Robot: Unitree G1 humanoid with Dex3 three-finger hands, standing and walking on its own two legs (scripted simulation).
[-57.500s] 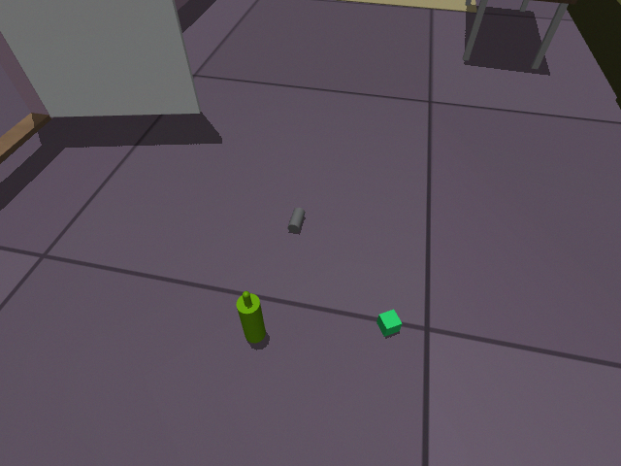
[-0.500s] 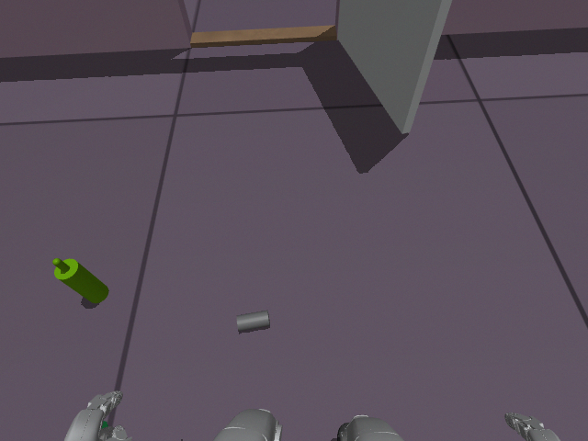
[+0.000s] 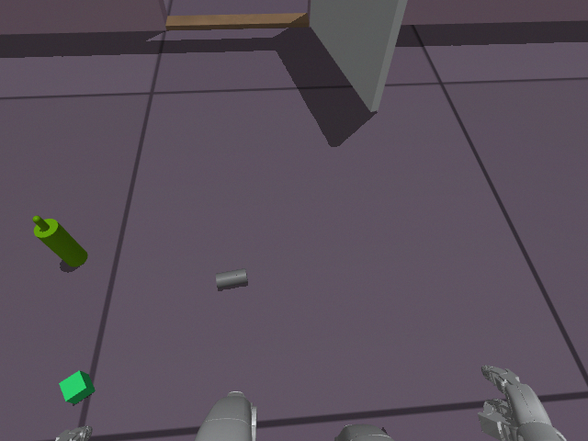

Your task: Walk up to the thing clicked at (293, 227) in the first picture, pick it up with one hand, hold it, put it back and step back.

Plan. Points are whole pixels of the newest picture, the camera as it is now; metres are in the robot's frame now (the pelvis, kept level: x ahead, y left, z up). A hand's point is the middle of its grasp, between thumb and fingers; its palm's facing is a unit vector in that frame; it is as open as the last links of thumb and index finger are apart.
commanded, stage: step back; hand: left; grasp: from above
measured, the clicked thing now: (231, 278) +0.64 +0.23 -0.72
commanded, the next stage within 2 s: stand in 1.88 s
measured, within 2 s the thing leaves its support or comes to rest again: neither
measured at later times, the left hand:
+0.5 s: hand out of the picture -0.06 +0.26 -0.13, palm faces +0.10 -0.93 -0.35, open 7.4 cm
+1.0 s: hand out of the picture -0.28 +0.23 -0.12, palm faces +0.12 -0.89 -0.44, open 7.4 cm
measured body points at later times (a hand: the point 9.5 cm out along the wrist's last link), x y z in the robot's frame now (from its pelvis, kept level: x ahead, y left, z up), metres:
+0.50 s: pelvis -0.17 -0.02 +0.02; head -0.11 +0.01 +0.46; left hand -0.06 +0.30 -0.11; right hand -0.08 -0.32 -0.10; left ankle -0.15 +0.10 -0.71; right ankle -0.12 -0.16 -0.64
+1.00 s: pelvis -0.31 -0.06 +0.01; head -0.28 -0.08 +0.46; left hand -0.28 +0.27 -0.09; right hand -0.20 -0.37 -0.12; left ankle -0.32 +0.08 -0.69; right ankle -0.27 -0.18 -0.71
